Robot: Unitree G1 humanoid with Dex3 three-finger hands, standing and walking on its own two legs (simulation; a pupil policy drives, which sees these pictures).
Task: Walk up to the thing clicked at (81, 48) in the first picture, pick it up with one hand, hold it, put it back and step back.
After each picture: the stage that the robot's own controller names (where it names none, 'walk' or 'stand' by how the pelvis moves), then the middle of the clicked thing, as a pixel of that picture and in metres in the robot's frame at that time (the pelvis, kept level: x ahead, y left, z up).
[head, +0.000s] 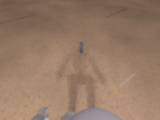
stand; (81, 48) +1.37 +0.20 -0.65
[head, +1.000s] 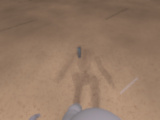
walk; (79, 52) +1.25 +0.32 -0.65
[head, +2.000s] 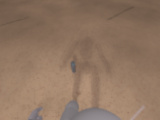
walk; (73, 67) +0.78 +0.30 -0.65
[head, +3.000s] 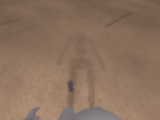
walk; (70, 86) +0.46 +0.20 -0.63
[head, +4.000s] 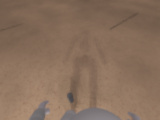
stand; (70, 98) +0.32 +0.20 -0.65
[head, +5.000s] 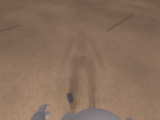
stand; (70, 98) +0.33 +0.20 -0.66
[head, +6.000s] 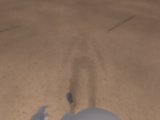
stand; (69, 98) +0.33 +0.20 -0.66
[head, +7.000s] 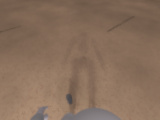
stand; (69, 99) +0.32 +0.21 -0.66
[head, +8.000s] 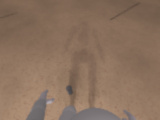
go down; (69, 90) +0.35 +0.20 -0.64
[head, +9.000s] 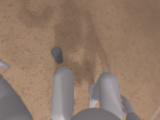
go down; (58, 56) +0.41 +0.24 -0.23
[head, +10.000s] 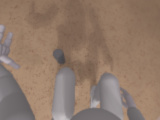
close in; (60, 58) +0.40 +0.24 -0.24
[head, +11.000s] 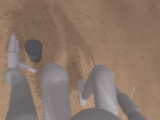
close in; (35, 53) +0.38 +0.28 -0.15
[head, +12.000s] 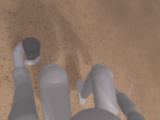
lift; (32, 53) +0.39 +0.28 -0.15
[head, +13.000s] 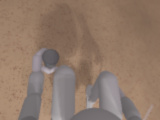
lift; (50, 62) +0.32 +0.26 -0.07
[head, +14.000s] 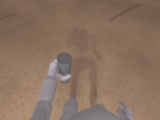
hold; (64, 70) +0.31 +0.16 +0.06
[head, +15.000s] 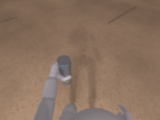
hold; (65, 72) +0.32 +0.16 +0.03
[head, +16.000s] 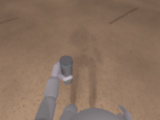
crouch; (67, 72) +0.32 +0.16 +0.03
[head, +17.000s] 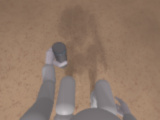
crouch; (61, 57) +0.40 +0.19 -0.05
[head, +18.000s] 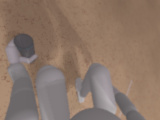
lower; (27, 51) +0.40 +0.29 -0.16
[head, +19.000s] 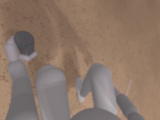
lower; (27, 49) +0.40 +0.29 -0.16
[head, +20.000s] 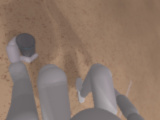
lower; (28, 50) +0.39 +0.29 -0.16
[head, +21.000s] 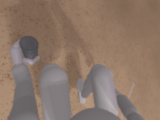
lower; (30, 53) +0.38 +0.29 -0.15
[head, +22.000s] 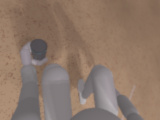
loosen; (39, 54) +0.38 +0.26 -0.15
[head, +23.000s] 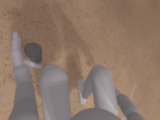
withdraw; (35, 55) +0.38 +0.27 -0.16
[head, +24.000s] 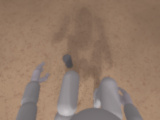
walk; (68, 62) +0.42 +0.22 -0.30
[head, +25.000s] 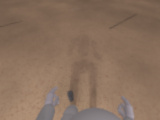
stand; (70, 96) +0.35 +0.18 -0.59
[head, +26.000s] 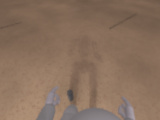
stand; (70, 95) +0.36 +0.19 -0.60
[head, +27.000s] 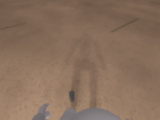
stand; (72, 96) +0.36 +0.17 -0.64
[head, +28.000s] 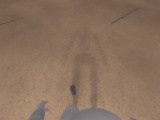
walk; (73, 90) +0.38 +0.17 -0.64
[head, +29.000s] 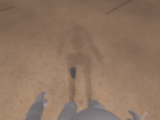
walk; (73, 73) +0.59 +0.18 -0.64
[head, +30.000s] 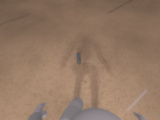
walk; (78, 58) +0.93 +0.26 -0.63
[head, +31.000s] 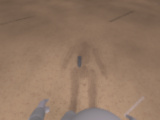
stand; (79, 61) +0.97 +0.18 -0.65
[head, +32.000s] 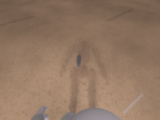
stand; (78, 61) +0.98 +0.19 -0.66
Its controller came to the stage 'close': yes
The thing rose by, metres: 0.68
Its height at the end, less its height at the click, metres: +0.00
